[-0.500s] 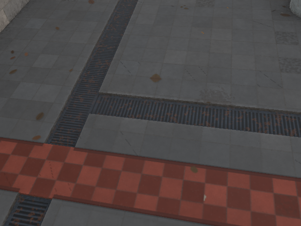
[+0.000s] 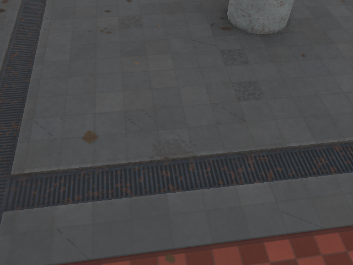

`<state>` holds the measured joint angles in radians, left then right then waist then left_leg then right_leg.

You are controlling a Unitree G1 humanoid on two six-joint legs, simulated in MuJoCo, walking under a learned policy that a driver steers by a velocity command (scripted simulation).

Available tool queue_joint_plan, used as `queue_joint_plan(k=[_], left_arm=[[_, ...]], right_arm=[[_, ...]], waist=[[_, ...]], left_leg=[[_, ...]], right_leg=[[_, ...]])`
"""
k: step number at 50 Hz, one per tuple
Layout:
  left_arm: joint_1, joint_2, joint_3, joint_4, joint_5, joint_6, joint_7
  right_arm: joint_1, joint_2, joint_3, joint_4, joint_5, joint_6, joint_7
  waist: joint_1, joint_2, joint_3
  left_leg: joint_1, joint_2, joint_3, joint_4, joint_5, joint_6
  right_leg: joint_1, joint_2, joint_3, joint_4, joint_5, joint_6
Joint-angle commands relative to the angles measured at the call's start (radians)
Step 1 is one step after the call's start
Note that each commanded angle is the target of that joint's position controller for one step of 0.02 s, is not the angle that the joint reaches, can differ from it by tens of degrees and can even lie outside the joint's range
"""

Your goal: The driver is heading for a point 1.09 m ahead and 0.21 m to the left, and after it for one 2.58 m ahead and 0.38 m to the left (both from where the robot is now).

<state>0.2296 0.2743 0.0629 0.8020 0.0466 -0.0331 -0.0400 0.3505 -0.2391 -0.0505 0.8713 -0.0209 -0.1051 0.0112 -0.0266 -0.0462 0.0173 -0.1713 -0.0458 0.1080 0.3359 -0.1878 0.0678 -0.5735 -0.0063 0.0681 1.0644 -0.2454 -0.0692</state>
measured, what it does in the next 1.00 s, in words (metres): walks ahead, turning left: right foot, then left foot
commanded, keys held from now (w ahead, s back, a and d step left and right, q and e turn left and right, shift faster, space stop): w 0.30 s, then w+q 0.70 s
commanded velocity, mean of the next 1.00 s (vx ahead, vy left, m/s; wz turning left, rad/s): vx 0.50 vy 0.00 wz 0.22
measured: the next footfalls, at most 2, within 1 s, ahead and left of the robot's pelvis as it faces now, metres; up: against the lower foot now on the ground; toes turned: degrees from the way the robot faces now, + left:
right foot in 0.26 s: +0.29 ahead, -0.12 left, +0.00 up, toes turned -5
left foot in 0.80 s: +0.57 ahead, +0.08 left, +0.00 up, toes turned +17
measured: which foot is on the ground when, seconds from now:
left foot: down 0.00-0.26, up 0.28-0.78, down 0.80-1.00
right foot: up 0.00-0.24, down 0.26-0.82, up 0.84-1.00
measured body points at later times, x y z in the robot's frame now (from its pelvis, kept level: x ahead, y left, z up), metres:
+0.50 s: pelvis +0.27 -0.05 +0.00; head +0.28 -0.06 +0.45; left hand +0.29 +0.21 -0.13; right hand +0.33 -0.31 -0.14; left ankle +0.29 +0.10 -0.66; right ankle +0.25 -0.12 -0.74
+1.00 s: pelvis +0.53 +0.03 -0.01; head +0.55 +0.05 +0.44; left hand +0.55 +0.31 -0.13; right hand +0.66 -0.22 -0.13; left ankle +0.53 +0.06 -0.74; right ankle +0.58 -0.13 -0.66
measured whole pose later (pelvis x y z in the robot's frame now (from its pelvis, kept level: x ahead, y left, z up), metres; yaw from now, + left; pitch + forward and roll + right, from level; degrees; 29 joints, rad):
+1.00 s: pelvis +0.53 +0.03 -0.01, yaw +19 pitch +0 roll +0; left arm 0.19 0.24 0.04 0.83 0.04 -0.06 0.00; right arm 0.29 -0.26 -0.07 0.90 0.00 -0.04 0.01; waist -0.01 -0.01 0.06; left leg -0.22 -0.14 0.02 0.40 -0.18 0.15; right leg -0.53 -0.10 0.02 1.12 -0.30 0.01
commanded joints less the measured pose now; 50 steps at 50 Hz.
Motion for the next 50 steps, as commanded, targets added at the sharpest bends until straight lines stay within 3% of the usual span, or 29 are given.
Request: queue_joint_plan(k=[1, 5, 9, 11, 12, 13, 14, 15, 16, 17, 18, 20, 21, 23, 26, 30, 34, 37, 39, 40, 41, 42, 43, 44, 45, 47, 48, 50], left_arm=[[-0.018, 0.002, -0.013, -0.061, 0.001, -0.005, -0.012], [-0.185, -0.024, -0.040, -0.102, -0.010, -0.016, -0.021], [-0.263, 0.000, -0.039, -0.125, -0.014, -0.021, -0.009], [-0.220, 0.010, -0.033, -0.110, -0.008, -0.028, 0.001], [-0.118, 0.019, -0.025, -0.073, -0.002, -0.036, 0.008], [0.044, 0.059, -0.007, -0.015, 0.011, -0.048, 0.019], [0.222, 0.149, 0.018, 0.012, 0.032, -0.054, 0.034], [0.258, 0.215, 0.038, 0.028, 0.012, -0.043, 0.039], [0.203, 0.154, 0.028, 0.027, -0.020, -0.035, 0.037], [0.121, 0.102, 0.013, 0.022, -0.024, -0.040, 0.035], [0.066, 0.056, 0.002, 0.018, -0.022, -0.048, 0.030], [0.039, 0.010, -0.010, 0.034, -0.026, -0.062, 0.035], [0.057, 0.006, -0.011, 0.045, -0.026, -0.072, 0.037], [0.088, 0.022, -0.006, 0.071, -0.033, -0.087, 0.039], [0.134, 0.020, -0.007, 0.098, -0.029, -0.091, 0.043], [0.162, 0.028, -0.011, 0.121, -0.030, -0.091, 0.048], [0.235, 0.055, -0.008, 0.161, -0.026, -0.081, 0.065], [0.224, 0.090, -0.001, 0.171, -0.022, -0.066, 0.076], [0.209, 0.121, 0.009, 0.168, -0.018, -0.048, 0.079], [0.197, 0.127, 0.010, 0.156, -0.021, -0.041, 0.076], [0.215, 0.065, -0.005, 0.109, -0.034, -0.045, 0.066], [0.187, 0.043, -0.003, 0.048, -0.040, -0.056, 0.047], [0.059, 0.088, 0.003, 0.021, -0.030, -0.069, 0.042], [0.031, 0.076, -0.004, 0.008, -0.040, -0.082, 0.038], [0.048, 0.068, -0.004, 0.022, -0.037, -0.084, 0.041], [0.078, 0.050, -0.006, 0.031, 0.001, -0.045, 0.042], [0.091, 0.035, -0.008, 0.025, 0.005, -0.026, 0.038], [0.049, 0.033, -0.009, 0.005, 0.005, -0.006, 0.032]], right_arm=[[0.011, -0.075, -0.007, -0.030, 0.004, -0.022, 0.006], [0.078, -0.096, -0.008, 0.006, 0.012, -0.013, 0.006], [0.154, -0.124, -0.010, 0.049, 0.006, 0.004, -0.001], [0.159, -0.133, -0.011, 0.066, 0.006, 0.016, -0.008], [0.156, -0.137, -0.010, 0.074, 0.011, 0.022, -0.010], [0.157, -0.123, -0.004, 0.072, 0.014, 0.025, -0.012], [0.136, -0.072, 0.013, 0.022, 0.027, 0.021, -0.010], [0.211, -0.019, 0.019, 0.007, 0.037, 0.022, -0.007], [0.128, -0.110, -0.008, 0.015, 0.016, 0.031, -0.015], [0.071, -0.092, -0.006, -0.003, 0.018, 0.025, -0.009], [0.053, -0.071, -0.004, 0.003, 0.021, 0.026, -0.006], [0.083, -0.045, -0.005, 0.027, -0.003, 0.053, 0.005], [0.083, -0.036, -0.006, 0.031, -0.007, 0.065, 0.012], [0.043, -0.026, -0.011, 0.017, -0.009, 0.078, 0.022], [-0.070, -0.022, -0.011, -0.019, -0.008, 0.084, 0.028], [-0.220, -0.004, 0.005, -0.072, -0.007, 0.077, 0.039], [-0.331, -0.011, 0.012, -0.121, -0.012, 0.076, 0.047], [-0.293, -0.033, 0.002, -0.121, -0.014, 0.076, 0.042], [-0.132, -0.070, -0.020, -0.076, -0.017, 0.070, 0.034], [0.019, -0.112, -0.041, -0.029, -0.026, 0.062, 0.026], [0.124, -0.223, -0.076, -0.017, -0.034, 0.063, 0.008], [0.076, -0.276, -0.088, -0.035, -0.005, 0.073, 0.008], [0.057, -0.255, -0.084, -0.030, 0.011, 0.084, 0.002], [0.003, -0.206, -0.072, -0.029, 0.015, 0.082, -0.005], [-0.042, -0.159, -0.060, -0.032, 0.013, 0.078, -0.006], [-0.083, -0.113, -0.044, -0.038, 0.023, 0.060, -0.006], [-0.078, -0.127, -0.045, -0.039, 0.024, 0.049, -0.005], [-0.053, -0.151, -0.050, -0.033, 0.026, 0.038, -0.004]], waist=[[0.035, 0.108, 0.035], [-0.005, 0.114, 0.045], [-0.027, 0.124, 0.058], [0.000, 0.134, 0.038], [0.051, 0.117, -0.012], [0.111, 0.088, -0.110], [0.179, -0.031, -0.249], [0.142, -0.206, -0.323], [0.134, -0.050, -0.208], [0.097, -0.027, -0.096], [0.066, -0.001, -0.049], [0.018, -0.028, -0.006], [0.011, -0.027, -0.004], [-0.003, -0.019, 0.019], [0.010, -0.013, 0.055], [0.034, -0.014, 0.083], [0.063, -0.008, 0.103], [0.030, -0.033, 0.059], [-0.040, -0.047, -0.044], [-0.111, -0.009, -0.128], [-0.130, 0.140, -0.243], [-0.074, 0.278, -0.312], [-0.094, 0.128, -0.204], [-0.058, 0.072, -0.090], [-0.006, 0.002, -0.021], [0.049, 0.006, -0.001], [0.061, 0.039, -0.025], [0.058, 0.055, -0.013]], left_leg=[[0.013, 0.264, -0.206, -0.217, 0.156, 0.135], [0.007, 0.227, -0.118, -0.202, 0.269, 0.111], [0.130, 0.276, -0.132, -0.142, 0.373, 0.109], [0.176, 0.283, -0.120, -0.042, 0.542, 0.098], [0.171, 0.260, -0.090, 0.091, 0.649, 0.083], [0.080, 0.220, -0.054, 0.278, 0.605, 0.061], [-0.161, 0.163, -0.005, 0.588, 0.272, 0.027], [-0.442, 0.011, -0.014, 0.874, -0.346, 0.003], [-0.532, 0.064, -0.126, 0.932, -0.295, 0.016], [-0.530, 0.094, -0.145, 0.905, -0.205, 0.023], [-0.483, 0.120, -0.150, 0.851, -0.149, 0.021], [-0.402, 0.137, -0.152, 0.795, -0.108, 0.002], [-0.388, 0.130, -0.148, 0.798, -0.090, -0.003], [-0.435, 0.133, -0.147, 0.786, -0.033, -0.010], [-0.524, 0.139, -0.140, 0.720, 0.081, -0.019], [-0.499, 0.124, -0.075, 0.490, 0.221, -0.014], [-0.476, 0.101, -0.001, 0.339, 0.177, 0.029], [-0.372, 0.030, 0.054, 0.292, 0.042, 0.086], [-0.184, -0.041, 0.067, 0.253, -0.048, 0.136], [0.039, -0.038, 0.011, 0.181, -0.039, 0.175], [0.325, 0.213, -0.340, 0.154, -0.146, 0.267], [0.491, 0.402, -0.872, -0.024, -0.105, 0.401], [0.435, 0.368, -0.754, -0.060, -0.075, 0.359], [0.293, 0.351, -0.624, -0.076, 0.013, 0.320], [0.164, 0.300, -0.534, -0.092, 0.132, 0.269], [0.032, 0.210, -0.399, -0.100, 0.306, 0.215], [0.018, 0.198, -0.385, -0.107, 0.330, 0.229], [-0.015, 0.166, -0.356, -0.125, 0.334, 0.223]], right_leg=[[-0.092, -0.048, -0.008, -0.110, 0.107, 0.017], [0.007, -0.050, -0.111, -0.347, 0.214, 0.029], [0.041, -0.028, -0.142, -0.457, 0.134, 0.003], [0.132, 0.011, -0.159, -0.517, 0.063, -0.027], [0.272, 0.043, -0.173, -0.586, 0.077, -0.048], [0.502, 0.026, -0.138, -0.600, 0.084, -0.079], [0.779, -0.229, 0.158, -0.631, -0.049, -0.150], [0.920, -0.441, 0.573, -0.753, -0.048, -0.262], [0.833, -0.391, 0.502, -0.767, -0.041, -0.232], [0.701, -0.350, 0.353, -0.793, 0.043, -0.199], [0.596, -0.304, 0.248, -0.832, 0.111, -0.159], [0.475, -0.243, 0.109, -0.885, 0.173, -0.104], [0.457, -0.235, 0.076, -0.900, 0.223, -0.100], [0.455, -0.230, 0.005, -0.925, 0.294, -0.098], [0.471, -0.216, -0.084, -0.943, 0.346, -0.091], [0.485, -0.196, -0.188, -0.936, 0.420, -0.072], [0.609, -0.235, -0.236, -0.894, 0.531, -0.064], [0.694, -0.251, -0.285, -0.736, 0.901, -0.046], [0.692, -0.253, -0.304, -0.459, 1.030, -0.042], [0.570, -0.231, -0.317, -0.221, 0.870, -0.021], [0.265, -0.159, -0.327, 0.134, 0.410, 0.017], [-0.072, 0.065, -0.165, 0.412, -0.296, 0.058], [-0.193, -0.011, -0.030, 0.405, -0.201, 0.045], [-0.183, -0.056, -0.035, 0.321, -0.100, 0.042], [-0.117, -0.088, -0.037, 0.216, -0.061, 0.045], [0.006, -0.114, -0.032, 0.111, -0.050, 0.069], [0.027, -0.105, -0.042, 0.083, -0.057, 0.083], [0.012, -0.103, -0.059, 0.010, -0.011, 0.105]])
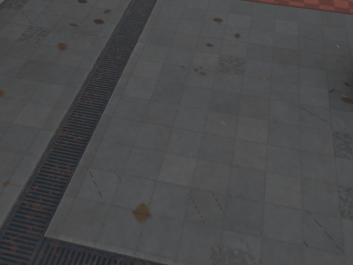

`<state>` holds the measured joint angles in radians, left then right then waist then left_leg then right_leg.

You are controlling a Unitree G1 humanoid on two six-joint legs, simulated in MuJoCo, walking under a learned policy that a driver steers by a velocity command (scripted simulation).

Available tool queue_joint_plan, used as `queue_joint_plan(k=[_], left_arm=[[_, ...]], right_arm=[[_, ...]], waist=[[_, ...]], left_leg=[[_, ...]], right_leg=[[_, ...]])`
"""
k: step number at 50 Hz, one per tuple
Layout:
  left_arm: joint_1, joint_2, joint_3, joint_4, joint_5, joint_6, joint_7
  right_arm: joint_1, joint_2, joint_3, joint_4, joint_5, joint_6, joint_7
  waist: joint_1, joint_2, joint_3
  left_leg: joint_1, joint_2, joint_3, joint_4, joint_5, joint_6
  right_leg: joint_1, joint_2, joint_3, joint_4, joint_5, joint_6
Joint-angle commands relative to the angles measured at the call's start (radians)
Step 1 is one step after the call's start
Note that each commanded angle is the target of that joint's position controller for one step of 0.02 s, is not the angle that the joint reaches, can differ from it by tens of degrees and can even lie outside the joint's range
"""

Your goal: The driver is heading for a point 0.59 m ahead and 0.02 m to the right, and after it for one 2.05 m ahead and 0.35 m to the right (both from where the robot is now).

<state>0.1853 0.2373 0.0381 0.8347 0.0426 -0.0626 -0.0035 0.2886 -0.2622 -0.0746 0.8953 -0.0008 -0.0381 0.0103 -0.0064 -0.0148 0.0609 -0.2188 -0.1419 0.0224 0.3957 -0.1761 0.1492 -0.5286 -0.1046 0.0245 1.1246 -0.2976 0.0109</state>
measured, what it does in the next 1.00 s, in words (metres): walks ahead: right foot, then left foot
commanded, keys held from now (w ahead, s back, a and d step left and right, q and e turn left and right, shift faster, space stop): w+q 0.16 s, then w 0.46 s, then w+e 0.02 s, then e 0.36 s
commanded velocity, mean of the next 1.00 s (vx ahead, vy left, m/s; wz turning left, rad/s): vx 0.41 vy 0.00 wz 0.11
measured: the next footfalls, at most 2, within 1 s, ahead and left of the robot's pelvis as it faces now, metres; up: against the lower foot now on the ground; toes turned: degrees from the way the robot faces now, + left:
right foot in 0.36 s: +0.41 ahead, -0.12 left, +0.00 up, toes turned +11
left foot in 0.84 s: +0.60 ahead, +0.12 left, +0.00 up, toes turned +9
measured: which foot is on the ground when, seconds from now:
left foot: down 0.00-0.38, up 0.40-0.82, down 0.84-1.00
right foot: up 0.00-0.34, down 0.36-0.84, up 0.86-1.00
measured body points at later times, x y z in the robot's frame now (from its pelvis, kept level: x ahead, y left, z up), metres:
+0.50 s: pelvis +0.29 -0.05 -0.01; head +0.33 -0.05 +0.44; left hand +0.38 +0.23 -0.12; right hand +0.36 -0.31 -0.16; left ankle +0.13 +0.04 -0.65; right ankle +0.36 -0.12 -0.75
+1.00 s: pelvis +0.49 +0.03 +0.00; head +0.52 +0.06 +0.45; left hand +0.50 +0.29 -0.16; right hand +0.65 -0.21 -0.10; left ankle +0.56 +0.11 -0.74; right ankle +0.46 -0.11 -0.66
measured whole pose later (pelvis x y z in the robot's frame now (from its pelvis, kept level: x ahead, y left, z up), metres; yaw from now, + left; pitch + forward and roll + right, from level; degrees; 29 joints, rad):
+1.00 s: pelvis +0.49 +0.03 +0.00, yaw +2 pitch -1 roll -1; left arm 0.29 0.25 0.07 0.92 0.02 0.01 0.00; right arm 0.12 -0.21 -0.01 0.83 -0.01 -0.04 -0.03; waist 0.05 -0.04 0.09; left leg -0.30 0.01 0.12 0.44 -0.13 0.07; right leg -0.43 0.01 0.01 1.08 -0.42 -0.01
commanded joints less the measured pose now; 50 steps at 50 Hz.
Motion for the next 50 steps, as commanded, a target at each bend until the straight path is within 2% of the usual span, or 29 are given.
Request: queue_joint_plan(k=[1, 3, 7, 13, 16, 17, 18, 19, 20, 21, 22, 23, 24, 25, 26, 29, 32, 35, 37, 39, 40, 41, 42, 43, 44, 45, 46, 48, 50], left_arm=[[0.046, 0.073, 0.017, -0.046, 0.006, 0.026, -0.006], [-0.053, 0.077, 0.015, -0.082, 0.005, 0.029, -0.009], [-0.170, 0.091, 0.015, -0.120, -0.003, 0.022, -0.015], [-0.315, 0.081, -0.005, -0.184, -0.008, 0.002, -0.030], [-0.209, 0.110, 0.005, -0.159, -0.015, -0.007, -0.021], [-0.109, 0.135, 0.017, -0.131, -0.014, -0.013, -0.011], [0.033, 0.155, 0.028, -0.087, -0.012, -0.022, 0.001], [0.177, 0.221, 0.049, -0.065, 0.007, -0.032, 0.011], [0.277, 0.262, 0.066, -0.042, 0.006, -0.019, 0.013], [0.294, 0.230, 0.064, -0.020, -0.004, -0.004, 0.007], [0.150, 0.158, 0.047, -0.049, -0.009, -0.001, 0.006], [0.076, 0.134, 0.038, -0.056, -0.005, -0.006, 0.009], [0.075, 0.101, 0.029, -0.036, -0.006, -0.010, 0.007], [0.085, 0.088, 0.023, -0.013, -0.017, -0.014, 0.007], [0.085, 0.081, 0.020, 0.001, -0.019, -0.018, 0.005], [0.141, 0.092, 0.023, 0.046, -0.027, -0.035, 0.003], [0.174, 0.091, 0.023, 0.077, -0.026, -0.034, 0.003], [0.185, 0.111, 0.026, 0.100, -0.030, -0.022, 0.004], [0.216, 0.133, 0.032, 0.120, -0.029, -0.013, 0.004], [0.187, 0.137, 0.033, 0.113, -0.033, -0.004, 0.008], [0.158, 0.145, 0.037, 0.104, -0.036, 0.000, 0.010], [0.152, 0.133, 0.036, 0.101, -0.037, 0.001, 0.009], [0.185, 0.071, 0.022, 0.082, -0.040, 0.001, 0.010], [0.320, -0.012, 0.008, 0.074, -0.067, 0.018, 0.024], [0.318, 0.084, 0.031, 0.100, -0.042, 0.043, 0.032], [0.281, 0.089, 0.040, 0.097, -0.032, 0.053, 0.026], [0.256, 0.071, 0.041, 0.089, -0.025, 0.060, 0.018], [0.240, 0.070, 0.048, 0.080, -0.016, 0.078, 0.003], [0.234, 0.066, 0.053, 0.067, -0.017, 0.092, 0.000]], right_arm=[[0.032, -0.136, -0.027, -0.052, 0.005, -0.029, -0.004], [0.079, -0.143, -0.029, -0.045, 0.005, -0.026, -0.004], [0.161, -0.141, -0.029, -0.038, 0.001, -0.025, -0.007], [0.227, -0.131, -0.021, -0.023, -0.013, -0.027, -0.030], [0.187, -0.161, -0.024, -0.019, -0.016, -0.034, -0.038], [0.175, -0.180, -0.027, -0.017, -0.017, -0.036, -0.035], [0.163, -0.184, -0.026, -0.013, -0.017, -0.039, -0.027], [0.221, -0.121, -0.011, -0.022, -0.004, -0.041, -0.017], [0.304, -0.041, 0.010, -0.006, 0.007, -0.039, -0.016], [0.299, -0.080, 0.010, 0.002, 0.010, -0.033, -0.021], [0.127, -0.119, 0.004, -0.020, -0.015, -0.027, -0.021], [0.078, -0.115, 0.005, -0.042, -0.013, -0.028, -0.013], [0.049, -0.111, 0.007, -0.046, -0.022, -0.023, -0.008], [0.046, -0.094, 0.011, -0.047, -0.035, -0.013, 0.001], [0.057, -0.072, 0.019, -0.037, -0.039, -0.004, 0.010], [-0.006, -0.050, 0.029, -0.056, -0.046, 0.010, 0.027], [-0.164, -0.052, 0.039, -0.111, -0.044, 0.009, 0.032], [-0.260, -0.006, 0.065, -0.133, -0.029, 0.006, 0.031], [-0.253, -0.023, 0.062, -0.123, -0.020, 0.010, 0.014], [-0.201, -0.058, 0.049, -0.106, -0.017, 0.002, -0.004], [-0.130, -0.078, 0.040, -0.083, -0.018, -0.007, -0.014], [-0.036, -0.113, 0.024, -0.050, -0.027, -0.020, -0.026], [0.052, -0.178, 0.009, -0.045, -0.045, -0.034, -0.036], [0.004, -0.247, -0.002, -0.080, -0.035, -0.023, -0.033], [-0.028, -0.184, 0.003, -0.087, 0.000, -0.008, -0.029], [-0.104, -0.109, 0.025, -0.105, 0.002, -0.007, -0.030], [-0.153, -0.068, 0.036, -0.114, -0.003, -0.006, -0.033], [-0.157, -0.052, 0.040, -0.115, -0.013, -0.008, -0.047], [-0.127, -0.062, 0.036, -0.109, -0.016, -0.016, -0.051]], waist=[[0.026, 0.026, -0.037], [-0.008, 0.046, -0.015], [-0.063, 0.074, -0.030], [-0.108, 0.077, 0.014], [-0.053, 0.092, 0.007], [-0.009, 0.082, -0.043], [0.058, 0.044, -0.121], [0.079, -0.071, -0.260], [0.081, -0.235, -0.412], [0.083, -0.210, -0.395], [0.066, -0.002, -0.157], [0.047, -0.033, -0.113], [0.032, -0.027, -0.083], [0.011, -0.057, -0.080], [-0.004, -0.071, -0.091], [-0.010, -0.091, -0.058], [0.003, -0.075, -0.002], [0.018, -0.076, 0.016], [0.023, -0.081, -0.018], [-0.004, -0.086, -0.047], [-0.039, -0.084, -0.068], [-0.077, -0.044, -0.112], [-0.087, 0.076, -0.208], [-0.009, 0.255, -0.280], [-0.014, 0.162, -0.247], [0.018, 0.126, -0.142], [0.035, 0.123, -0.092], [0.049, 0.151, -0.075], [0.055, 0.125, -0.113]], left_leg=[[0.029, 0.251, -0.267, -0.194, 0.321, 0.131], [0.046, 0.238, -0.275, -0.202, 0.302, 0.107], [0.166, 0.240, -0.318, -0.158, 0.319, 0.082], [0.283, 0.273, -0.351, -0.111, 0.389, 0.068], [0.266, 0.288, -0.342, -0.057, 0.539, 0.024], [0.264, 0.278, -0.326, 0.042, 0.686, 0.010], [0.236, 0.227, -0.279, 0.216, 0.714, -0.009], [0.034, 0.172, -0.252, 0.469, 0.456, -0.038], [-0.172, 0.054, -0.174, 0.752, -0.269, -0.067], [-0.338, 0.019, -0.157, 0.889, -0.373, -0.081], [-0.402, 0.090, -0.161, 0.869, -0.233, -0.078], [-0.398, 0.114, -0.152, 0.843, -0.153, -0.079], [-0.375, 0.142, -0.143, 0.815, -0.135, -0.086], [-0.333, 0.160, -0.126, 0.780, -0.130, -0.096], [-0.304, 0.161, -0.104, 0.764, -0.131, -0.106], [-0.373, 0.180, -0.063, 0.734, -0.094, -0.125], [-0.440, 0.216, -0.020, 0.588, 0.004, -0.156], [-0.268, 0.174, 0.025, 0.293, 0.059, -0.186], [-0.184, 0.142, 0.036, 0.248, 0.081, -0.178], [-0.119, 0.140, 0.006, 0.207, 0.084, -0.148], [-0.029, 0.139, -0.006, 0.134, 0.111, -0.135], [0.111, 0.158, -0.024, 0.057, 0.144, -0.121], [0.279, 0.353, -0.187, 0.025, 0.239, -0.105], [0.358, 0.599, -0.442, -0.010, 0.450, -0.009], [0.232, 0.569, -0.427, -0.046, 0.401, 0.038], [0.131, 0.512, -0.326, -0.081, 0.343, 0.037], [0.066, 0.464, -0.240, -0.111, 0.318, 0.024], [0.018, 0.413, -0.122, -0.135, 0.370, 0.021], [0.025, 0.422, -0.068, -0.122, 0.479, 0.043]], right_leg=[[-0.060, -0.005, -0.022, -0.102, 0.083, 0.034], [-0.108, 0.001, -0.028, -0.208, 0.169, 0.047], [-0.172, 0.021, -0.001, -0.333, 0.311, 0.042], [-0.154, 0.053, -0.014, -0.566, 0.331, 0.003], [0.061, 0.083, -0.014, -0.658, 0.288, -0.049], [0.188, 0.114, -0.030, -0.662, 0.220, -0.070], [0.361, 0.121, -0.043, -0.701, 0.241, -0.092], [0.679, -0.039, 0.111, -0.618, 0.250, -0.156], [0.916, -0.261, 0.424, -0.633, 0.178, -0.248], [0.902, -0.309, 0.696, -0.819, -0.077, -0.286], [0.699, -0.234, 0.547, -0.888, -0.116, -0.226], [0.620, -0.211, 0.450, -0.874, 0.031, -0.227], [0.547, -0.165, 0.353, -0.885, 0.162, -0.213], [0.487, -0.118, 0.273, -0.900, 0.177, -0.199], [0.459, -0.090, 0.228, -0.918, 0.170, -0.191], [0.434, -0.085, 0.181, -0.966, 0.201, -0.224], [0.409, -0.058, 0.142, -1.015, 0.194, -0.233], [0.338, -0.009, 0.069, -0.971, 0.420, -0.210], [0.370, -0.038, 0.089, -0.908, 0.556, -0.194], [0.408, -0.052, 0.121, -0.816, 0.613, -0.170], [0.402, -0.039, 0.133, -0.735, 0.594, -0.149], [0.364, 0.015, 0.121, -0.583, 0.519, -0.125], [0.259, 0.090, 0.074, -0.353, 0.182, -0.100], [0.086, 0.202, -0.008, -0.119, -0.289, -0.067], [0.088, 0.158, 0.026, -0.020, -0.276, -0.064], [0.074, 0.128, 0.029, 0.007, -0.221, -0.058], [0.069, 0.100, 0.021, 0.003, -0.172, -0.045], [0.081, 0.083, 0.002, 0.006, -0.114, -0.017], [0.085, 0.091, -0.004, 0.037, -0.089, 0.000]])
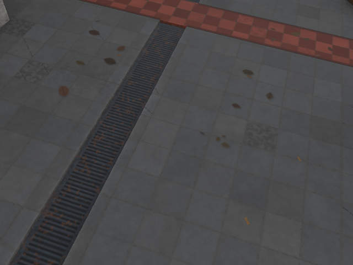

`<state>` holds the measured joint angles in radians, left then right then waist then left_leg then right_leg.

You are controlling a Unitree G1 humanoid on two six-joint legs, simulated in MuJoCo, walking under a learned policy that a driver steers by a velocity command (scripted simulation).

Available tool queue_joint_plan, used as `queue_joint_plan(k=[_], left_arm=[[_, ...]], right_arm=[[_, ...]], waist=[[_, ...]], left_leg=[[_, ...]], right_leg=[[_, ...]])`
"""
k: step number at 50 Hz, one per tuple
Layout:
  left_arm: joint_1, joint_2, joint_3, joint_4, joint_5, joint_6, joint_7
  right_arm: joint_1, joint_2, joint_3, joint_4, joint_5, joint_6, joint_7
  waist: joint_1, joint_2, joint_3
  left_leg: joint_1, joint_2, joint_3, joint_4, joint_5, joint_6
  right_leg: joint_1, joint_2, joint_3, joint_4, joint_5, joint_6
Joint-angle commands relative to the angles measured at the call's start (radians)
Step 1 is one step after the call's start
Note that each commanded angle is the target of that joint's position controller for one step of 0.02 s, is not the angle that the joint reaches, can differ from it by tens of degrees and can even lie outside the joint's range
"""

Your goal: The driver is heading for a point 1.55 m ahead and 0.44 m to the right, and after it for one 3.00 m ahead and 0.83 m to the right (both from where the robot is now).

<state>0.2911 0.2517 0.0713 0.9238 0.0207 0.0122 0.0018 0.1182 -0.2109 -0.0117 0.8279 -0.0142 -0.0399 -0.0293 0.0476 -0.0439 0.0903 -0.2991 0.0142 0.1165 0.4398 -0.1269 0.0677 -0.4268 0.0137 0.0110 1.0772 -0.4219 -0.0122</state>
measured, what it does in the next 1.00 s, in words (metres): walks ahead, turning right: right foot, then left foot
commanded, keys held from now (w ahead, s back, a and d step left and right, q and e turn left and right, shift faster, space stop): e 0.64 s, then w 0.36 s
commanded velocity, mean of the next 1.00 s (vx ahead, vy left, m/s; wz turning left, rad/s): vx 0.12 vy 0.00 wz -0.46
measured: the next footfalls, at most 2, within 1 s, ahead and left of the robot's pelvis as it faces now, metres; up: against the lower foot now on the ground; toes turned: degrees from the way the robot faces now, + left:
right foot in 0.36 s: +0.06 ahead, -0.12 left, +0.00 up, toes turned -17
left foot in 0.82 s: +0.13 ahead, +0.05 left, +0.00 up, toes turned -28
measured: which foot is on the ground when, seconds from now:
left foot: down 0.00-0.34, up 0.36-0.80, down 0.82-1.00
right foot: up 0.00-0.34, down 0.36-0.82, up 0.84-1.00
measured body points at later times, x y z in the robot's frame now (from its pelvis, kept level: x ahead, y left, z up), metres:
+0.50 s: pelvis +0.03 -0.03 +0.00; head +0.06 -0.07 +0.45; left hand +0.23 +0.19 -0.10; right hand +0.04 -0.32 -0.14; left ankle +0.07 +0.10 -0.67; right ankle +0.02 -0.11 -0.74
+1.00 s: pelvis +0.10 -0.03 +0.01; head +0.12 -0.01 +0.46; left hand +0.32 +0.15 -0.12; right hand +0.00 -0.28 -0.11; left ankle +0.10 +0.07 -0.74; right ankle +0.06 -0.16 -0.67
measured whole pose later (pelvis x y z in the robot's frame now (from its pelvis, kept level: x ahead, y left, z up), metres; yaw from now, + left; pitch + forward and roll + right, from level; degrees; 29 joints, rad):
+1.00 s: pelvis +0.10 -0.03 +0.01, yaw -28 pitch +1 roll -1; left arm 0.24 0.28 0.06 0.78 0.04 -0.01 -0.04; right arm 0.38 -0.23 -0.04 0.85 -0.02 -0.05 0.00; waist -0.02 -0.05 -0.02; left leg -0.07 -0.03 0.01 0.29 -0.24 0.05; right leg -0.50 0.06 0.09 0.97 -0.25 -0.04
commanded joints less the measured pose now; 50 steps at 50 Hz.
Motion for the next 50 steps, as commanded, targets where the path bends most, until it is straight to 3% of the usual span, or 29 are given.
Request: queue_joint_plan(k=[1, 7, 12, 14, 16, 17, 18, 19, 20, 22, 24, 27, 32, 34, 36, 38, 40, 41, 42, 43, 44, 45, 47, 50], left_arm=[[0.117, 0.052, 0.022, -0.031, 0.004, 0.024, -0.005], [-0.026, 0.048, 0.015, -0.116, 0.009, 0.058, -0.028], [-0.099, 0.054, 0.007, -0.182, 0.000, 0.062, -0.041], [-0.109, 0.060, 0.007, -0.205, -0.004, 0.059, -0.041], [-0.081, 0.058, 0.007, -0.214, -0.006, 0.044, -0.039], [-0.044, 0.080, 0.012, -0.203, -0.002, 0.030, -0.033], [-0.007, 0.178, 0.033, -0.202, 0.012, 0.014, -0.019], [0.014, 0.309, 0.067, -0.208, 0.002, 0.014, -0.012], [0.057, 0.261, 0.065, -0.199, -0.005, 0.017, -0.006], [-0.065, 0.183, 0.038, -0.219, -0.007, 0.027, 0.005], [-0.131, 0.145, 0.026, -0.247, -0.016, 0.025, 0.011], [-0.087, 0.165, 0.031, -0.244, -0.018, 0.015, 0.002], [-0.039, 0.192, 0.041, -0.243, -0.006, 0.020, 0.000], [-0.027, 0.189, 0.040, -0.242, 0.001, 0.021, -0.005], [-0.033, 0.183, 0.037, -0.240, 0.010, 0.023, -0.013], [-0.047, 0.182, 0.035, -0.235, 0.012, 0.022, -0.019], [-0.090, 0.159, 0.027, -0.234, -0.004, 0.018, -0.011], [-0.102, 0.094, 0.007, -0.246, -0.008, 0.006, -0.004], [-0.110, 0.032, -0.012, -0.273, -0.021, -0.009, -0.002], [-0.149, 0.123, 0.009, -0.279, 0.013, -0.018, 0.001], [-0.119, 0.141, 0.017, -0.260, 0.013, -0.027, -0.008], [-0.076, 0.145, 0.019, -0.230, 0.011, -0.033, -0.021], [-0.052, 0.137, 0.018, -0.196, 0.027, -0.036, -0.040], [-0.122, 0.096, 0.003, -0.211, 0.026, -0.034, -0.053]], right_arm=[[0.051, -0.117, -0.030, -0.040, -0.003, -0.016, -0.012], [0.087, -0.139, -0.043, -0.034, -0.013, 0.003, -0.015], [0.104, -0.185, -0.063, -0.036, -0.020, 0.022, 0.002], [0.111, -0.203, -0.073, -0.035, -0.017, 0.031, 0.008], [0.104, -0.220, -0.082, -0.033, -0.009, 0.042, 0.011], [0.136, -0.212, -0.086, -0.021, -0.011, 0.051, 0.014], [0.171, -0.159, -0.076, -0.034, -0.015, 0.060, 0.022], [0.097, -0.103, -0.057, -0.107, -0.006, 0.074, 0.013], [0.057, -0.148, -0.064, -0.102, -0.015, 0.088, 0.007], [0.076, -0.136, -0.065, -0.086, 0.007, 0.082, 0.011], [0.099, -0.162, -0.073, -0.075, -0.019, 0.075, 0.014], [0.099, -0.146, -0.071, -0.087, -0.009, 0.083, 0.017], [0.045, -0.139, -0.063, -0.126, -0.005, 0.090, 0.008], [0.050, -0.140, -0.059, -0.129, -0.010, 0.083, 0.015], [0.038, -0.143, -0.058, -0.138, -0.012, 0.075, 0.024], [0.064, -0.134, -0.054, -0.137, -0.006, 0.061, 0.026], [0.182, -0.101, -0.046, -0.097, -0.007, 0.037, 0.019], [0.251, -0.146, -0.051, -0.082, -0.021, 0.021, 0.008], [0.304, -0.265, -0.073, -0.082, -0.029, 0.010, 0.004], [0.285, -0.295, -0.090, -0.058, -0.037, 0.010, 0.009], [0.232, -0.240, -0.077, -0.063, -0.021, 0.004, 0.013], [0.183, -0.197, -0.067, -0.069, -0.007, -0.005, 0.018], [0.179, -0.159, -0.058, -0.063, -0.001, -0.022, 0.021], [0.266, -0.149, -0.059, -0.016, 0.004, -0.043, 0.032]], waist=[[0.003, 0.148, -0.149], [-0.033, 0.158, -0.125], [-0.059, 0.167, -0.135], [-0.066, 0.180, -0.139], [-0.038, 0.157, -0.144], [-0.024, 0.093, -0.153], [-0.026, -0.145, -0.152], [-0.007, -0.312, -0.100], [0.025, -0.128, -0.118], [-0.044, -0.073, -0.087], [-0.062, -0.085, -0.123], [-0.053, -0.034, -0.157], [-0.016, -0.069, -0.131], [-0.005, -0.072, -0.158], [-0.002, -0.099, -0.126], [-0.026, -0.085, -0.098], [-0.111, -0.018, -0.073], [-0.138, 0.106, -0.073], [-0.150, 0.289, -0.092], [-0.126, 0.187, 0.029], [-0.076, 0.142, 0.072], [-0.043, 0.137, 0.071], [-0.045, 0.168, 0.017], [-0.072, 0.148, -0.007]], left_leg=[[0.107, 0.270, -0.140, -0.167, 0.429, 0.134], [0.135, 0.291, -0.077, -0.191, 0.175, 0.155], [0.130, 0.323, -0.033, -0.135, 0.154, 0.148], [0.148, 0.340, -0.031, -0.096, 0.167, 0.134], [0.128, 0.331, 0.006, -0.010, 0.140, 0.078], [0.078, 0.298, 0.043, 0.081, 0.067, 0.015], [-0.076, 0.194, 0.124, 0.328, -0.175, -0.057], [-0.301, 0.010, 0.065, 0.479, -0.522, -0.111], [-0.321, 0.035, -0.060, 0.617, -0.508, -0.118], [-0.314, 0.048, -0.122, 0.621, -0.342, -0.110], [-0.291, 0.030, -0.118, 0.636, -0.259, -0.108], [-0.276, 0.015, -0.130, 0.602, -0.250, -0.116], [-0.251, -0.004, -0.149, 0.449, -0.276, -0.113], [-0.191, -0.011, -0.135, 0.387, -0.285, -0.102], [-0.134, -0.026, -0.117, 0.320, -0.311, -0.085], [-0.022, -0.042, -0.101, 0.217, -0.324, -0.056], [0.241, -0.049, -0.085, -0.036, -0.185, -0.014], [0.355, 0.081, -0.259, -0.160, -0.334, 0.011], [0.390, 0.334, -0.654, -0.337, -0.657, 0.085], [0.240, 0.382, -0.761, -0.375, -0.722, 0.145], [0.209, 0.340, -0.696, -0.364, -0.686, 0.146], [0.221, 0.279, -0.592, -0.359, -0.586, 0.114], [0.265, 0.201, -0.431, -0.349, -0.370, 0.085], [0.326, 0.183, -0.346, -0.341, -0.172, 0.104]], right_leg=[[-0.030, -0.029, 0.008, 0.084, 0.046, 0.029], [-0.091, -0.066, -0.022, -0.096, 0.103, 0.036], [0.017, -0.050, -0.085, -0.274, 0.038, 0.005], [0.049, -0.042, -0.100, -0.345, 0.010, -0.012], [0.149, -0.024, -0.111, -0.521, 0.093, -0.037], [0.241, -0.024, -0.065, -0.653, 0.198, -0.052], [0.339, -0.216, 0.210, -0.795, 0.346, -0.094], [0.329, -0.406, 0.487, -0.793, 0.670, -0.260], [0.353, -0.384, 0.409, -0.760, 0.715, -0.309], [0.304, -0.254, 0.270, -0.760, 0.620, -0.248], [0.323, -0.193, 0.223, -0.744, 0.683, -0.223], [0.347, -0.190, 0.245, -0.733, 0.686, -0.231], [0.324, -0.194, 0.344, -0.737, 0.513, -0.249], [0.294, -0.178, 0.376, -0.780, 0.183, -0.255], [0.232, -0.169, 0.423, -0.816, -0.058, -0.253], [0.151, -0.164, 0.446, -0.814, -0.129, -0.239], [-0.022, -0.097, 0.403, -0.741, -0.191, -0.181], [-0.145, -0.014, 0.320, -0.581, -0.210, -0.120], [-0.265, 0.145, 0.130, -0.304, -0.150, -0.071], [-0.316, 0.105, 0.163, -0.188, -0.071, -0.074], [-0.311, 0.070, 0.187, -0.141, 0.007, -0.073], [-0.297, 0.053, 0.175, -0.129, 0.068, -0.061], [-0.275, 0.037, 0.114, -0.089, 0.154, -0.036], [-0.328, -0.009, 0.048, -0.075, 0.229, -0.011]])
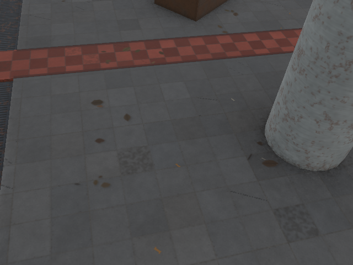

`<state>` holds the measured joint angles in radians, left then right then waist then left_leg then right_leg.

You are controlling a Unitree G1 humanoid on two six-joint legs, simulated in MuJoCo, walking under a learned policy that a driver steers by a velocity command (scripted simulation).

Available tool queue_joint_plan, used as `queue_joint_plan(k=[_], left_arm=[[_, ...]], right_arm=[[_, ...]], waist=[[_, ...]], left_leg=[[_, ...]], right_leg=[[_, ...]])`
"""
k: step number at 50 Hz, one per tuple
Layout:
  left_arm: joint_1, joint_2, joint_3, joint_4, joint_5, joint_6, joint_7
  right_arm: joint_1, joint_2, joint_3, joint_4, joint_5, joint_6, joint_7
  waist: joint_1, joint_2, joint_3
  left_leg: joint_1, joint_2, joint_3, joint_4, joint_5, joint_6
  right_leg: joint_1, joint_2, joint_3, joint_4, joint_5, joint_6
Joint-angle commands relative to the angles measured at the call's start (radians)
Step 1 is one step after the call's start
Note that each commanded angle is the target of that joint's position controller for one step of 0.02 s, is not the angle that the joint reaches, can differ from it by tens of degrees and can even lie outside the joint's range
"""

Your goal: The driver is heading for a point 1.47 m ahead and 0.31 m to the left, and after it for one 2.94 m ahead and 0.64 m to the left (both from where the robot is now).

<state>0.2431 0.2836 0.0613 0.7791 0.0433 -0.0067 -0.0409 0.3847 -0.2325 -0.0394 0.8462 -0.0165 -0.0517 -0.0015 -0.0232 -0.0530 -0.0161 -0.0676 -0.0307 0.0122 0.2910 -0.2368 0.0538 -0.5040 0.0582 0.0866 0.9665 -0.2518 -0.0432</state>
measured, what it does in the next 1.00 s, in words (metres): walks ahead, turning left: right foot, then left foot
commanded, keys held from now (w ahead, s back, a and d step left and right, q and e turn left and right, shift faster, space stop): w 0.34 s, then w+q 0.66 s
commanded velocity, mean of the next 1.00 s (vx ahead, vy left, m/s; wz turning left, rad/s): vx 0.47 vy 0.00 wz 0.23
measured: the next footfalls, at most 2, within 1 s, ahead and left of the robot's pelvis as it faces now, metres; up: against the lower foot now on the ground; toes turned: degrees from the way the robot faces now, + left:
right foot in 0.28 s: +0.28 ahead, -0.13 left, +0.00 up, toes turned -4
left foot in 0.84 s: +0.57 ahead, +0.04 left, +0.00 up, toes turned +17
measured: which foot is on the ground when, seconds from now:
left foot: down 0.00-0.30, up 0.32-0.82, down 0.84-1.00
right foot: up 0.00-0.26, down 0.28-0.86, up 0.88-1.00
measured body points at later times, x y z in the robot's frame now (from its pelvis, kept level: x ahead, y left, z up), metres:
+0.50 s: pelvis +0.24 -0.07 +0.00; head +0.26 -0.08 +0.45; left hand +0.30 +0.20 -0.13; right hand +0.29 -0.32 -0.15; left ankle +0.22 +0.08 -0.67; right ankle +0.24 -0.13 -0.75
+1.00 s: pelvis +0.51 -0.01 -0.02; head +0.54 +0.01 +0.43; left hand +0.53 +0.27 -0.14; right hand +0.67 -0.25 -0.14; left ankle +0.53 +0.03 -0.75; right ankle +0.50 -0.17 -0.65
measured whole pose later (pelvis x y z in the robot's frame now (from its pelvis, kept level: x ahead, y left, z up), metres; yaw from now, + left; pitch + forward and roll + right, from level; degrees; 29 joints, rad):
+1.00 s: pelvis +0.51 -0.01 -0.02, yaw +18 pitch +0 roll +0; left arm 0.23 0.24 0.03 0.83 0.04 -0.07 0.00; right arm 0.25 -0.28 -0.07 0.88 -0.01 -0.02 0.01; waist 0.00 -0.01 0.06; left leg -0.26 -0.15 0.04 0.44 -0.19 0.15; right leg -0.46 -0.08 0.01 1.21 -0.33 0.00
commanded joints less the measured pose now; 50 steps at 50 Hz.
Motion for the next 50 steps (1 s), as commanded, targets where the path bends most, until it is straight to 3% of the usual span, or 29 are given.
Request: queue_joint_plan(k=[1, 6, 10, 12, 13, 14, 15, 16, 17, 18, 19, 21, 22, 25, 28, 31, 35, 38, 40, 41, 42, 43, 44, 45, 46, 47, 49, 50], left_arm=[[-0.106, 0.057, 0.009, -0.074, 0.003, -0.014, -0.012], [-0.268, 0.018, -0.016, -0.118, -0.002, -0.018, -0.019], [-0.300, 0.027, -0.020, -0.132, -0.009, -0.023, -0.014], [-0.229, 0.043, -0.012, -0.113, -0.010, -0.028, -0.001], [-0.128, 0.057, -0.002, -0.079, -0.010, -0.033, 0.009], [0.033, 0.083, 0.012, -0.023, -0.002, -0.044, 0.021], [0.206, 0.153, 0.031, 0.009, 0.020, -0.054, 0.036], [0.246, 0.248, 0.049, 0.018, 0.025, -0.053, 0.040], [0.191, 0.198, 0.042, 0.018, -0.013, -0.047, 0.036], [0.091, 0.138, 0.025, 0.010, -0.018, -0.049, 0.035], [0.038, 0.082, 0.011, 0.007, -0.016, -0.058, 0.031], [0.011, 0.037, -0.004, 0.021, -0.019, -0.076, 0.037], [0.024, 0.032, -0.007, 0.031, -0.019, -0.087, 0.038], [0.071, 0.046, -0.003, 0.063, -0.028, -0.109, 0.041], [0.114, 0.033, -0.007, 0.087, -0.025, -0.110, 0.043], [0.133, 0.030, -0.013, 0.106, -0.028, -0.110, 0.047], [0.207, 0.045, -0.014, 0.148, -0.028, -0.104, 0.064], [0.210, 0.079, -0.009, 0.164, -0.023, -0.090, 0.079], [0.188, 0.111, 0.000, 0.163, -0.016, -0.073, 0.088], [0.178, 0.126, 0.004, 0.155, -0.013, -0.064, 0.087], [0.147, 0.132, 0.007, 0.137, -0.017, -0.061, 0.080], [0.186, 0.032, -0.013, 0.085, -0.029, -0.069, 0.063], [0.126, 0.062, -0.004, 0.030, -0.031, -0.079, 0.051], [0.023, 0.076, -0.005, 0.005, -0.023, -0.093, 0.044], [0.015, 0.075, -0.009, -0.003, -0.031, -0.105, 0.041], [0.028, 0.072, -0.007, 0.010, -0.027, -0.103, 0.043], [0.063, 0.055, -0.011, 0.017, 0.006, -0.063, 0.040], [0.073, 0.041, -0.013, 0.010, 0.011, -0.045, 0.035]], right_arm=[[0.025, -0.124, -0.032, -0.021, 0.007, -0.033, 0.007], [0.104, -0.123, -0.030, 0.031, 0.002, -0.035, 0.009], [0.118, -0.151, -0.034, 0.058, 0.000, -0.034, 0.003], [0.093, -0.167, -0.036, 0.066, 0.001, -0.030, 0.002], [0.084, -0.175, -0.037, 0.072, 0.004, -0.027, 0.002], [0.075, -0.169, -0.034, 0.074, 0.009, -0.024, 0.001], [0.067, -0.133, -0.021, 0.044, 0.011, -0.023, 0.002], [0.155, -0.016, 0.002, 0.012, 0.029, -0.023, 0.008], [0.090, -0.132, -0.027, 0.026, 0.005, -0.018, 0.001], [0.033, -0.129, -0.031, 0.012, 0.009, -0.021, 0.007], [0.011, -0.104, -0.023, 0.016, 0.013, -0.025, 0.013], [0.032, -0.081, -0.021, 0.039, -0.006, -0.002, 0.024], [0.041, -0.070, -0.021, 0.047, -0.010, 0.009, 0.030], [-0.028, -0.059, -0.024, 0.030, -0.011, 0.028, 0.042], [-0.142, -0.053, -0.022, -0.005, -0.009, 0.031, 0.049], [-0.248, -0.035, -0.010, -0.042, -0.009, 0.024, 0.057], [-0.380, -0.020, 0.008, -0.096, -0.013, 0.022, 0.067], [-0.351, -0.043, 0.002, -0.100, -0.016, 0.024, 0.062], [-0.230, -0.074, -0.013, -0.070, -0.019, 0.025, 0.052], [-0.126, -0.103, -0.029, -0.041, -0.022, 0.020, 0.046], [0.023, -0.149, -0.053, 0.002, -0.034, 0.014, 0.035], [0.065, -0.261, -0.086, 0.004, -0.039, 0.020, 0.018], [0.039, -0.291, -0.095, -0.013, -0.007, 0.030, 0.021], [-0.003, -0.259, -0.089, -0.007, 0.010, 0.035, 0.014], [-0.054, -0.207, -0.077, -0.008, 0.014, 0.033, 0.009], [-0.097, -0.167, -0.066, -0.011, 0.010, 0.028, 0.007], [-0.126, -0.130, -0.051, -0.016, 0.019, 0.008, 0.004], [-0.117, -0.147, -0.054, -0.015, 0.019, -0.003, 0.006]], waist=[[-0.012, 0.155, 0.102], [-0.061, 0.166, 0.123], [-0.049, 0.176, 0.129], [0.000, 0.177, 0.101], [0.051, 0.161, 0.046], [0.121, 0.119, -0.049], [0.187, 0.026, -0.175], [0.128, -0.230, -0.275], [0.128, -0.089, -0.201], [0.081, -0.037, -0.066], [0.060, 0.002, -0.003], [0.014, -0.028, 0.035], [0.008, -0.033, 0.035], [0.001, -0.011, 0.071], [0.018, -0.001, 0.105], [0.032, 0.003, 0.119], [0.068, 0.006, 0.135], [0.038, -0.024, 0.086], [-0.022, -0.055, 0.011], [-0.065, -0.054, -0.050], [-0.144, -0.005, -0.120], [-0.103, 0.195, -0.211], [-0.087, 0.208, -0.273], [-0.086, 0.092, -0.125], [-0.045, 0.045, -0.026], [0.005, -0.005, 0.037], [0.055, 0.009, 0.045], [0.064, 0.036, 0.022]], left_leg=[[0.109, 0.228, -0.226, -0.195, -0.021, 0.126], [0.109, 0.216, -0.142, -0.175, 0.215, 0.136], [0.094, 0.250, -0.115, -0.124, 0.396, 0.124], [0.081, 0.262, -0.094, -0.038, 0.619, 0.105], [0.078, 0.246, -0.067, 0.088, 0.770, 0.089], [0.011, 0.203, -0.021, 0.282, 0.779, 0.067], [-0.181, 0.158, 0.011, 0.567, 0.467, 0.048], [-0.490, -0.019, 0.038, 0.895, -0.254, 0.013], [-0.558, 0.011, -0.088, 0.980, -0.238, 0.034], [-0.575, 0.059, -0.092, 0.973, -0.141, 0.044], [-0.541, 0.090, -0.086, 0.920, -0.078, 0.044], [-0.466, 0.118, -0.080, 0.853, -0.038, 0.027], [-0.448, 0.113, -0.076, 0.848, -0.027, 0.021], [-0.534, 0.118, -0.072, 0.821, 0.045, 0.007], [-0.634, 0.116, -0.059, 0.743, 0.152, -0.006], [-0.621, 0.101, -0.002, 0.576, 0.256, -0.011], [-0.588, 0.078, 0.095, 0.386, 0.274, 0.019], [-0.493, 0.009, 0.150, 0.332, 0.160, 0.073], [-0.361, -0.051, 0.166, 0.324, 0.044, 0.123], [-0.232, -0.072, 0.143, 0.284, 0.011, 0.154], [-0.010, -0.039, 0.061, 0.197, 0.008, 0.200], [0.299, 0.249, -0.347, 0.202, -0.005, 0.318], [0.404, 0.380, -0.789, 0.040, 0.003, 0.435], [0.303, 0.351, -0.636, -0.010, 0.003, 0.387], [0.155, 0.324, -0.527, -0.040, 0.067, 0.340], [0.036, 0.269, -0.437, -0.057, 0.178, 0.290], [-0.085, 0.180, -0.308, -0.065, 0.348, 0.245], [-0.097, 0.169, -0.292, -0.068, 0.384, 0.253]], right_leg=[[-0.271, -0.071, -0.050, 0.018, 0.073, 0.030], [-0.229, -0.103, -0.138, -0.195, 0.122, 0.048], [-0.085, -0.080, -0.173, -0.340, 0.088, 0.004], [0.063, -0.041, -0.188, -0.393, 0.056, -0.035], [0.197, -0.009, -0.195, -0.441, 0.061, -0.056], [0.415, -0.001, -0.188, -0.487, 0.089, -0.082], [0.666, -0.207, 0.037, -0.528, -0.097, -0.128], [0.844, -0.488, 0.539, -0.660, -0.231, -0.225], [0.739, -0.456, 0.601, -0.717, -0.229, -0.224], [0.610, -0.421, 0.415, -0.719, -0.176, -0.199], [0.497, -0.373, 0.290, -0.753, -0.046, -0.174], [0.386, -0.299, 0.125, -0.800, 0.076, -0.123], [0.368, -0.293, 0.083, -0.814, 0.132, -0.119], [0.377, -0.284, -0.018, -0.854, 0.226, -0.110], [0.409, -0.268, -0.105, -0.867, 0.312, -0.095], [0.423, -0.245, -0.194, -0.852, 0.438, -0.074], [0.528, -0.269, -0.255, -0.820, 0.601, -0.060], [0.633, -0.290, -0.299, -0.680, 0.972, -0.043], [0.659, -0.307, -0.317, -0.468, 1.173, -0.042], [0.619, -0.312, -0.315, -0.297, 1.116, -0.050], [0.469, -0.286, -0.327, -0.039, 0.892, -0.039], [0.094, -0.161, -0.323, 0.329, 0.132, 0.003], [-0.177, 0.005, -0.126, 0.549, -0.290, 0.023], [-0.279, -0.081, -0.030, 0.509, -0.171, 0.012], [-0.245, -0.121, -0.041, 0.410, -0.086, 0.013], [-0.184, -0.150, -0.045, 0.320, -0.061, 0.021], [-0.069, -0.174, -0.047, 0.228, -0.052, 0.053], [-0.057, -0.167, -0.061, 0.201, -0.055, 0.068]])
